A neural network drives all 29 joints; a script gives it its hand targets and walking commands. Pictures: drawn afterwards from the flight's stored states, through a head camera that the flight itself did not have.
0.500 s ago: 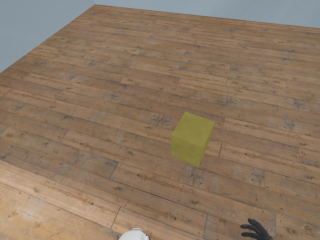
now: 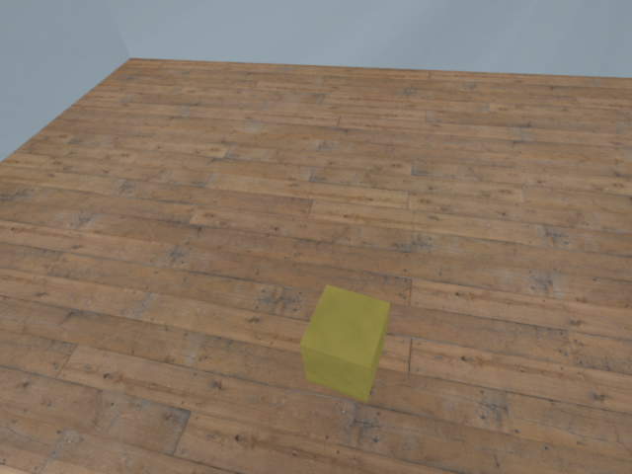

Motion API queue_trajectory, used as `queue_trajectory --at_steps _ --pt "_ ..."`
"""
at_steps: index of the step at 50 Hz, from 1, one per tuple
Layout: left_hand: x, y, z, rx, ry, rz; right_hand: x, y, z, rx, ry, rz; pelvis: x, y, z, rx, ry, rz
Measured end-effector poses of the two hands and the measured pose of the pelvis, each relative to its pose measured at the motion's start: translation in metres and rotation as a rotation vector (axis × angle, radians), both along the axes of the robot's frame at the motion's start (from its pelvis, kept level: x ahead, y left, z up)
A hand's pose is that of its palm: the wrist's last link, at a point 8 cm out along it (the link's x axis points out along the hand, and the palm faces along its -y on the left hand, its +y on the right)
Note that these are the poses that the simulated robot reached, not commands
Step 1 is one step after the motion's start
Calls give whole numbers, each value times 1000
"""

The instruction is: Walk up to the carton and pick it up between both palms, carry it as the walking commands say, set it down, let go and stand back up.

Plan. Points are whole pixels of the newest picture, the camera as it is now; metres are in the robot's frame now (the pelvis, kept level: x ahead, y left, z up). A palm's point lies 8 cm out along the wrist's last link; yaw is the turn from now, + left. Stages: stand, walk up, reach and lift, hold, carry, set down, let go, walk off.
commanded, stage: walk up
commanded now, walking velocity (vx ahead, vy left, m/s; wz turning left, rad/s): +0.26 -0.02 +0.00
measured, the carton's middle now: (346, 343) +0.60 -0.05 -0.63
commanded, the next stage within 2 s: none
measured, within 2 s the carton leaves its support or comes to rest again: neither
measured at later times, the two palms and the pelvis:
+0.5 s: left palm out of the picture +0.16 +0.26 -0.14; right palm out of the picture +0.13 -0.22 -0.09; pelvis +0.11 +0.02 +0.03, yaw +0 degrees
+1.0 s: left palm (178, 449) +0.20 +0.22 -0.11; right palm out of the picture +0.14 -0.24 -0.13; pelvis +0.14 -0.02 +0.02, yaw -1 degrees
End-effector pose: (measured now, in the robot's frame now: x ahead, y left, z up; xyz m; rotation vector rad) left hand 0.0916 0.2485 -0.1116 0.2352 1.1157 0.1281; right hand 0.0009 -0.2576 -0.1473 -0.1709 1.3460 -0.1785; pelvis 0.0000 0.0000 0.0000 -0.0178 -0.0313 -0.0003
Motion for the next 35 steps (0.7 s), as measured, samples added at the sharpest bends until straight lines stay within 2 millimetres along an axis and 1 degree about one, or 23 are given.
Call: queue_trajectory --at_steps 3,6,8,10,12,13,15,17,20,23,25,27,30,32,35 --pt "-28 3 3 9 80 65 57 2 10 8 -79 57 16 1 9 1 10 -2" --pt "-53 7 4 8 167 123 107 9 24 10 -142 94 33 3 16 -3 22 2" --pt "-64 10 1 -2 215 155 134 16 31 7 -166 119 43 5 18 -8 28 6" --pt "-70 11 -5 -21 251 177 158 25 37 -1 -190 137 53 9 18 -12 30 8" --pt "-72 12 -14 -49 284 187 177 36 41 -11 -222 144 63 16 16 -19 28 14" --pt "-71 12 -19 -65 300 184 183 41 42 -18 -233 144 69 20 13 -16 23 16" --pt "-62 9 -27 -96 323 166 188 49 45 -28 -241 140 79 26 13 -9 15 12" --pt "-42 7 -29 -122 322 145 181 50 49 -44 -216 109 89 29 16 -26 11 5" --pt "-1 6 -30 -147 284 112 161 46 56 -78 -147 57 102 30 22 -36 6 1" --pt "45 8 -27 -141 208 90 142 41 59 -95 -73 31 109 27 26 -41 4 7" --pt "73 7 -24 -128 159 73 134 39 58 -89 -32 12 113 24 27 -29 5 2" --pt "97 6 -20 -106 124 50 129 36 53 -75 -11 -11 117 19 26 -16 8 -6" --pt "124 2 -15 -65 90 13 128 32 40 -43 -5 -41 124 10 20 11 12 -28" --pt "137 -3 -13 -32 71 -8 129 26 27 -17 -3 -64 129 3 14 35 10 -42" --pt "148 -13 -1 1 56 -34 130 24 13 26 5 -79 134 -2 13 14 5 -26"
